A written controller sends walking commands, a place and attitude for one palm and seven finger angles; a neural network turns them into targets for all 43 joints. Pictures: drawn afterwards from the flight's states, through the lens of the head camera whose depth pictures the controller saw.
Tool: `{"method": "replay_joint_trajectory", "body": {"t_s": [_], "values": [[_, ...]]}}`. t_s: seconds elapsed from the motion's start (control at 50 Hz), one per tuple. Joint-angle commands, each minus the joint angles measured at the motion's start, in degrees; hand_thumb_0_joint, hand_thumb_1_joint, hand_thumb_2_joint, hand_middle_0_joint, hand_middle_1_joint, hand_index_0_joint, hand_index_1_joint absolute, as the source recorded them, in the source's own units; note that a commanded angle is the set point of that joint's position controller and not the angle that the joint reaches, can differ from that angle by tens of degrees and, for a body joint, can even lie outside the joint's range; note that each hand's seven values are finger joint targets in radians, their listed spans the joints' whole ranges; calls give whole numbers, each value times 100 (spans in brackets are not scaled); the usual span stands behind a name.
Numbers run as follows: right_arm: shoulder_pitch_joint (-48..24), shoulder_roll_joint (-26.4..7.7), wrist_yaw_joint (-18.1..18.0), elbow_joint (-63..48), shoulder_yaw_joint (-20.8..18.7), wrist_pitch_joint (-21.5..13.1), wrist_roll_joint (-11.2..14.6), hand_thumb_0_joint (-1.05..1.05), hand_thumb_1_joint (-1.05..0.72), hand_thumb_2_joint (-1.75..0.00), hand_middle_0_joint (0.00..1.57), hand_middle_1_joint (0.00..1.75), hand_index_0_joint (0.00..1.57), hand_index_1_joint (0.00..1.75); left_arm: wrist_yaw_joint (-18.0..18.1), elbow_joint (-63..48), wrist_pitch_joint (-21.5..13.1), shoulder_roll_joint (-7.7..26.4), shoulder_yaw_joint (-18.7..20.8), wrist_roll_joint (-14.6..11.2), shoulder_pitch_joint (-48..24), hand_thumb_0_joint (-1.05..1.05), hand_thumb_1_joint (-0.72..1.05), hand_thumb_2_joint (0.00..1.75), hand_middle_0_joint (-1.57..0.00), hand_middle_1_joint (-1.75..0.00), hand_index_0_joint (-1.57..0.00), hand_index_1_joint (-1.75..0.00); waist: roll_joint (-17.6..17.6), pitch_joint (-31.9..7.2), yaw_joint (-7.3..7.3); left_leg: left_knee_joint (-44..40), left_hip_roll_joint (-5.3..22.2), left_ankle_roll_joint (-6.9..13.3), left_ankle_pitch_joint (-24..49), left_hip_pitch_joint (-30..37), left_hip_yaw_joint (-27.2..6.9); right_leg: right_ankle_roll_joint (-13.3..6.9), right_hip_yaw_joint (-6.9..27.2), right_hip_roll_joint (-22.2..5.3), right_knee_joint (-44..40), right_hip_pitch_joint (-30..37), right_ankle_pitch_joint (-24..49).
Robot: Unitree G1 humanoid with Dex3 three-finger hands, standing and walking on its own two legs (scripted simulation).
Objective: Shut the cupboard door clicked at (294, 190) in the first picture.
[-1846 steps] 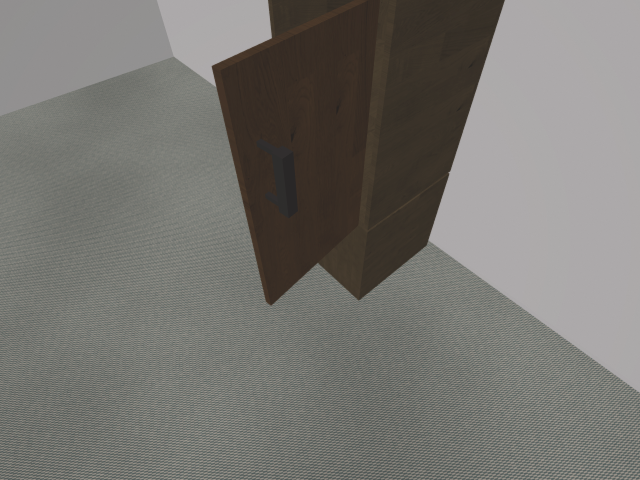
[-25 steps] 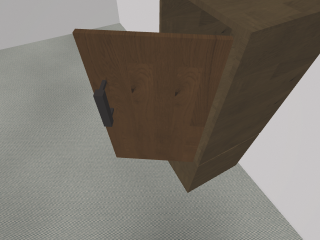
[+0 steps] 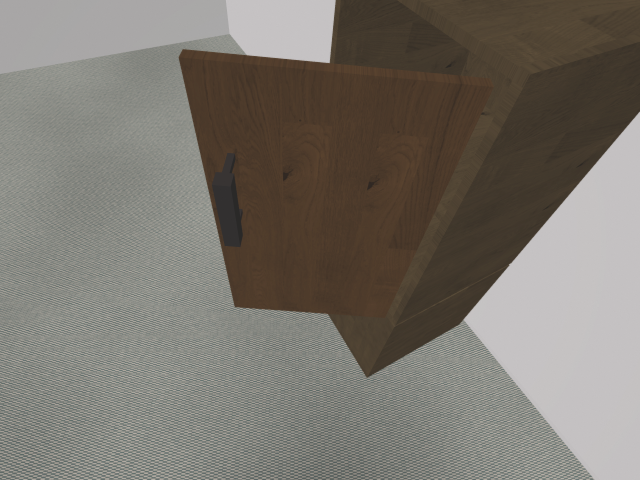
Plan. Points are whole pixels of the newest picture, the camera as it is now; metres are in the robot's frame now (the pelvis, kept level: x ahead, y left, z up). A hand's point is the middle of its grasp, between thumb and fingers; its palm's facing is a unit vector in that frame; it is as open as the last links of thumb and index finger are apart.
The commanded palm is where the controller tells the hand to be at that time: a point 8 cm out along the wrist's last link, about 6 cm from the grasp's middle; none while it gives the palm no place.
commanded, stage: come to a stop and stand still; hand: left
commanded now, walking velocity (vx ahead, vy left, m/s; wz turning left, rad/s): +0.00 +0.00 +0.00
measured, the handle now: (231, 201) +0.46 +0.16 +0.05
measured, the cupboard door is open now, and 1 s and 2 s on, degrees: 58 58 58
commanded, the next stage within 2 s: look again from close up in 0.86 s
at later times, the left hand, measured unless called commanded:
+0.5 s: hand out of the picture +0.00 +0.12 -0.18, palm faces +0.01 -0.98 -0.18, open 7.3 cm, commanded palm none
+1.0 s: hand out of the picture +0.00 +0.12 -0.18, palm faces +0.03 -0.98 -0.17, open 7.3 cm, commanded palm none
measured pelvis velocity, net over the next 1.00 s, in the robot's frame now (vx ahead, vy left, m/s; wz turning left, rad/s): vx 0.01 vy -0.04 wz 0.00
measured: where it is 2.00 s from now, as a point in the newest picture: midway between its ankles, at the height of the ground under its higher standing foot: outside the picture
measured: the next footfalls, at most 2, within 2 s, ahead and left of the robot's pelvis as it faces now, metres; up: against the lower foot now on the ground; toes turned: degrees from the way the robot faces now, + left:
right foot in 0.10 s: +0.00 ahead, -0.14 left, +0.00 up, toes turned +0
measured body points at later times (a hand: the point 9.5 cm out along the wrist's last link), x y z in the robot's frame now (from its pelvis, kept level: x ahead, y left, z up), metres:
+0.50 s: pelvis +0.00 -0.04 +0.00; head +0.01 -0.04 +0.45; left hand +0.00 +0.18 -0.16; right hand -0.04 -0.26 -0.16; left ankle +0.01 +0.10 -0.74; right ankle -0.05 -0.15 -0.74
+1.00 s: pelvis +0.01 -0.04 +0.00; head +0.03 -0.03 +0.45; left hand +0.00 +0.17 -0.17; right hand +0.02 -0.27 -0.16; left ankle +0.01 +0.10 -0.74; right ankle -0.05 -0.15 -0.74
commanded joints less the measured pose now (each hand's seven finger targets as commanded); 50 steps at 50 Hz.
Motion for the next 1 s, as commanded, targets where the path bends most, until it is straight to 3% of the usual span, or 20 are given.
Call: {"method": "replay_joint_trajectory", "body": {"t_s": [0.0, 0.02, 0.04, 0.06, 0.08, 0.12, 0.14, 0.16, 0.22, 0.36, 0.46, 0.54, 0.66, 0.74, 0.76, 0.92, 0.94, 0.96, 0.98], "values": [[348, -1206, -16, 3, -304, -63, 39, 0, -90, -90, 20, 30, 20, 30, -49, -103, -139, 165, -12, -5, 482, 0, 90, 90, -20, -30, -20, -30, 836, -701, 19, -623, 1186, 509, 1616, 402, -1117, -102, -226, -30, -1731, 749, 1083], [313, -1134, 2, 28, -290, -68, 83, 0, -90, -90, 20, 30, 20, 30, -27, -26, -176, 232, -7, 4, 664, 0, 90, 90, -20, -30, -20, -30, 654, -690, 100, -473, 978, 310, 1128, 142, -971, -145, -54, -131, -2368, 1098, 1540], [340, -928, 25, 36, -263, -71, 117, 0, -90, -90, 20, 30, 20, 30, 2, 7, -231, 358, -5, 24, 638, 0, 90, 90, -20, -30, -20, -30, 279, -486, 34, -363, 633, 33, 449, -188, -757, -300, 495, -486, -2701, 1126, 1624], [356, -668, 68, 65, -193, -61, 134, 0, -90, -90, 20, 30, 20, 30, 11, 8, -273, 491, -23, 20, 469, 0, 90, 90, -20, -30, -20, -30, 14, -198, -44, -387, 344, -166, -94, -191, -485, -484, 800, -916, -2923, 712, 1351], [426, -612, 112, 83, -163, -50, 115, 0, -90, -90, 20, 30, 20, 30, -3, 1, -265, 603, -57, 17, 385, 0, 90, 90, -20, -30, -20, -30, 199, -194, -139, -439, 182, -223, -102, 243, -404, -542, 829, -1056, -2922, 157, 891], [485, -660, 97, 242, -145, -82, 71, 0, -90, -90, 20, 30, 20, 30, -5, 139, -371, 442, -98, -7, 362, 0, 90, 90, -20, -30, -20, -30, -396, -410, -139, -327, 249, -221, 591, 654, -313, -425, 664, -712, -2773, 174, 1646], [564, -712, 95, 324, -145, -97, 82, 0, -90, -90, 20, 30, 20, 30, 3, 189, -390, 383, -123, -23, 386, 0, 90, 90, -20, -30, -20, -30, -430, -452, -139, -382, 305, -217, 611, 688, -330, -387, 597, -689, -2802, 244, 1655], [598, -686, 97, 394, -143, -108, 96, 0, -90, -90, 20, 30, 20, 30, 14, 232, -390, 368, -133, -16, 375, 0, 90, 90, -20, -30, -20, -30, -390, -279, -128, -469, 344, -209, 689, 644, -344, -359, 543, -633, -2804, 262, 1730], [702, -694, 80, 563, -99, -130, 87, 0, -90, -90, 20, 30, 20, 30, 32, 338, -390, 255, -141, -41, 535, 0, 90, 90, -20, -30, -20, -30, -102, -244, -78, -605, 382, -215, 733, 566, -370, -333, 520, -575, -2805, 438, 1757], [874, -557, 49, 760, -58, -111, 88, 0, -90, -90, 20, 30, 20, 30, 55, 489, -387, 138, -159, -46, 754, 0, 90, 90, -20, -30, -20, -30, -14, 54, -27, -686, 386, -236, 561, 512, -299, -358, 508, -552, -2987, 390, 1559], [974, -486, 30, 820, -55, -111, 88, 0, -90, -90, 20, 30, 20, 30, 70, 544, -396, 66, -165, -44, 861, 0, 90, 90, -20, -30, -20, -30, -90, 72, -25, -659, 389, -238, 610, 506, -291, -368, 486, -553, -2992, 419, 1656], [1001, -478, 5, 824, -53, -158, 84, 0, -90, -90, 20, 30, 20, 30, 79, 587, -429, 8, -156, -51, 953, 0, 90, 90, -20, -30, -20, -30, 10, -205, -24, -580, 432, -237, 1032, 613, -300, -375, 441, -570, -2795, 639, 2410], [942, -425, -13, 812, -65, -144, 98, 0, -90, -90, 20, 30, 20, 30, 97, 621, -429, -44, -165, -28, 1055, 0, 90, 90, -20, -30, -20, -30, -32, -52, -15, -536, 430, -232, 1020, 620, -283, -357, 400, -558, -2801, 598, 2565], [921, -455, -23, 790, -67, -158, 92, 0, -90, -90, 20, 30, 20, 30, 98, 623, -430, -33, -157, -35, 1053, 0, 90, 90, -20, -30, -20, -30, 127, -202, -22, -509, 434, -230, 1210, 665, -300, -350, 379, -572, -2711, 734, 2792], [868, -434, -25, 790, -70, -146, 103, 0, -90, -90, 20, 30, 20, 30, 102, 634, -422, -46, -164, -23, 1072, 0, 90, 90, -20, -30, -20, -30, -20, -35, -4, -510, 433, -226, 1114, 642, -292, -343, 357, -559, -2763, 646, 2726], [783, -520, -30, 734, -63, -159, 97, 0, -90, -90, 20, 30, 20, 30, 93, 629, -421, -1, -167, -28, 1044, 0, 90, 90, -20, -30, -20, -30, 97, -133, -9, -523, 437, -215, 1309, 718, -321, -327, 345, -576, -2725, 752, 2862], [214, -644, 57, 286, -56, -284, 135, 0, -90, -90, 20, 30, 20, 30, 328, 701, -660, 91, -201, 90, 1439, 0, 90, 90, -20, -30, -20, -30, 524, 24, 167, 837, 386, -280, 1658, 240, -37, -111, 683, -891, -2599, 454, 4956], [295, -464, 77, 115, 7, -270, 113, 0, -90, -90, 20, 30, 20, 30, 328, 595, -724, 361, -145, 60, 1408, 0, 90, 90, -20, -30, -20, -30, 523, -88, -74, 604, 229, -268, 1326, 82, -65, -251, 589, -1052, -2224, 831, 6593], [807, -418, 61, 115, -33, -306, 66, 0, -90, -90, 20, 30, 20, 30, 287, 421, -713, 356, -161, 30, 1449, 0, 90, 90, -20, -30, -20, -30, 167, -823, -132, 406, 197, -175, 917, 230, -36, -375, 514, -978, -1751, 1314, 6532]]}}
